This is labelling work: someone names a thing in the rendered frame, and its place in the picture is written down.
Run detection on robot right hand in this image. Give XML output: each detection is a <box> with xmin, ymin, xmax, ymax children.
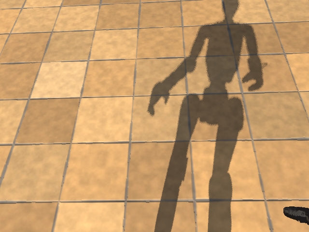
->
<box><xmin>283</xmin><ymin>206</ymin><xmax>309</xmax><ymax>225</ymax></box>

